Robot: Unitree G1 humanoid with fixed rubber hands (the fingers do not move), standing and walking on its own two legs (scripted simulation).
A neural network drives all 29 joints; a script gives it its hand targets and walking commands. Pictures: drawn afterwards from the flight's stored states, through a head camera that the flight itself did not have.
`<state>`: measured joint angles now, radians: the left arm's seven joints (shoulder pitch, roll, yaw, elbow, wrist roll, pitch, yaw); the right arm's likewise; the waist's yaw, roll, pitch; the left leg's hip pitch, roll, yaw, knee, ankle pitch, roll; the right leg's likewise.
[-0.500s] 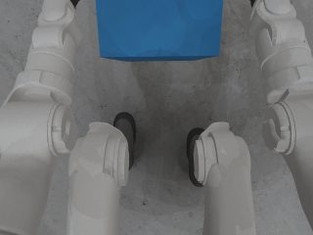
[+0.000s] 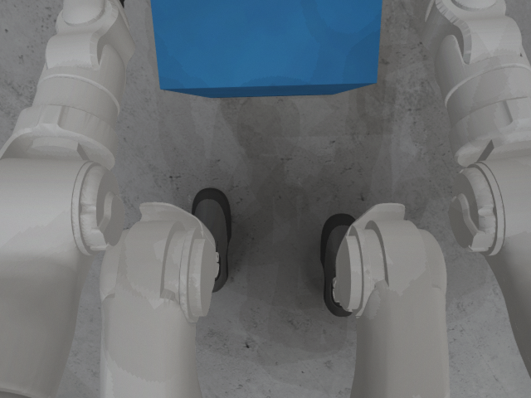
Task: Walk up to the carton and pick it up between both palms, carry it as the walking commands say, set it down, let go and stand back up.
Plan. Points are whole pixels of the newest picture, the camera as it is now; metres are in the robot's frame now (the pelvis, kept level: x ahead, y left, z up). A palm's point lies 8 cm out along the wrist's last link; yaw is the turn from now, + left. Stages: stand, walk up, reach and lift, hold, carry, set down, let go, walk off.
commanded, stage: reach and lift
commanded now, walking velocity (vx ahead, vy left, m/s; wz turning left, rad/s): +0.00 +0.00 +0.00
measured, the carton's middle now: (268, 9) +0.54 +0.03 -0.24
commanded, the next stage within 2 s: none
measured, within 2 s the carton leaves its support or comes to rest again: leaves its support in 1.14 s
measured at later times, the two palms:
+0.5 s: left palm out of the picture +0.55 +0.18 -0.18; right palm out of the picture +0.57 -0.12 -0.18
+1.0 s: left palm out of the picture +0.55 +0.18 -0.17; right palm out of the picture +0.56 -0.13 -0.18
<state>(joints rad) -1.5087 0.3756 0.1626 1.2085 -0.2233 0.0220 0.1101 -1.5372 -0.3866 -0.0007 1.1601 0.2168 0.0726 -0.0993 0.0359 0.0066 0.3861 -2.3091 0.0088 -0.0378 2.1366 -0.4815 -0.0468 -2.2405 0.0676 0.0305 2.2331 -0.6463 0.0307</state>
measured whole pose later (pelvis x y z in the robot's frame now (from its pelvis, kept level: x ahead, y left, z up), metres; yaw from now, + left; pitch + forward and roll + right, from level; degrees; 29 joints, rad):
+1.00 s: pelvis +0.01 +0.00 -0.01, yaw -1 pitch +37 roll +2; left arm -1.45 0.29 0.29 1.07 -0.07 0.16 0.06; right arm -1.45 -0.22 -0.24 0.98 -0.01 0.18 -0.07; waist 0.05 0.00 0.36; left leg -2.29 -0.02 -0.05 2.20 -0.55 -0.07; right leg -2.24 0.09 0.04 2.28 -0.69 0.03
